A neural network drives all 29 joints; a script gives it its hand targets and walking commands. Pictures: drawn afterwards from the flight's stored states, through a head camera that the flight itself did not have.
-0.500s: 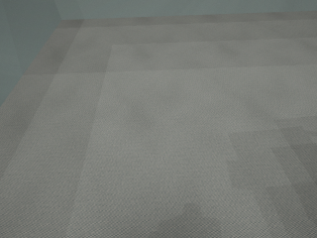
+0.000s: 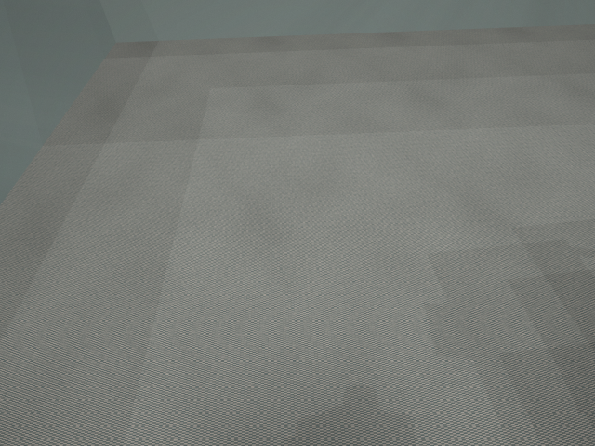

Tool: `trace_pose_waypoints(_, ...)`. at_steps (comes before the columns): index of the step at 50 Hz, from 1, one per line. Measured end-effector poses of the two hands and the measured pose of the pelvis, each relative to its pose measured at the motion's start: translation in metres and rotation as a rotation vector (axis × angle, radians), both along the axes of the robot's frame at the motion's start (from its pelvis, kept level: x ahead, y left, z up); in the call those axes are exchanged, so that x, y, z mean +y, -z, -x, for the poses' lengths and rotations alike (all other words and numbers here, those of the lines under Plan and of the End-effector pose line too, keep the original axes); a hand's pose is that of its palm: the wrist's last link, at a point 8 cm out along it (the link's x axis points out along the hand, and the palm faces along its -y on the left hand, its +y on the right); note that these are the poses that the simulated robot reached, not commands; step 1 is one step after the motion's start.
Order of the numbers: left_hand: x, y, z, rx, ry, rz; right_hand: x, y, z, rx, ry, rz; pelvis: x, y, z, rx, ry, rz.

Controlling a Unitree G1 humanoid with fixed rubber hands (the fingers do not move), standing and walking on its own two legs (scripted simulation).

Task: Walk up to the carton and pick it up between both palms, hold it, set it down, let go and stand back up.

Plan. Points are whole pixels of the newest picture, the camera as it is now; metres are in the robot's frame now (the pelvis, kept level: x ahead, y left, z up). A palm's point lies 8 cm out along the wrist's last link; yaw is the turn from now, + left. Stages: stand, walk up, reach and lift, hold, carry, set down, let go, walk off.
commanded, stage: stand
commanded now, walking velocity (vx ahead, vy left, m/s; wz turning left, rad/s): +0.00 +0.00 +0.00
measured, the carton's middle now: out of the picture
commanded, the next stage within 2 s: walk up in 0.30 s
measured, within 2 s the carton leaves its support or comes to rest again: neither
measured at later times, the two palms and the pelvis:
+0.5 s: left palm out of the picture -0.03 +0.19 -0.15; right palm out of the picture -0.03 -0.19 -0.15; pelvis +0.00 +0.00 +0.00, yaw +0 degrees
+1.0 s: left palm (204, 431) +0.17 +0.16 -0.14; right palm out of the picture +0.05 -0.36 -0.15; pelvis +0.03 -0.08 -0.03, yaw -24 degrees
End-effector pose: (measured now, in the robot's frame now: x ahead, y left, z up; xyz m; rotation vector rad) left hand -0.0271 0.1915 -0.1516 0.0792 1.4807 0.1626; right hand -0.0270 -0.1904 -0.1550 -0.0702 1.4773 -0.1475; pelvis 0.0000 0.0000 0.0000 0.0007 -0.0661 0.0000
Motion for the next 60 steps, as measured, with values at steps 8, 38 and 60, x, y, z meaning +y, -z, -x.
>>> trace_pose_waypoints(8, -0.001, -0.001, 0.002, 0.003, 0.001, 0.001, 0.0, 0.0, 0.003, 0.008, 0.004, -0.004, -0.001, -0.001, 0.0, 0.004, 0.002, 0.0)
trace_pose_waypoints(38, 0.019, 0.0, -0.116, -0.149, 0.318, -0.147, -0.107, 0.033, 0.006, -0.147, 0.206, 0.155, -0.044, 0.037, -0.005, -0.036, 0.272, -0.062)
trace_pose_waypoints(60, -0.104, 0.003, -0.28, -0.33, 0.699, 0.001, -0.174, -0.024, -0.011, -0.346, 0.403, 0.332, -0.102, 0.03, -0.056, -0.055, 0.563, -0.03)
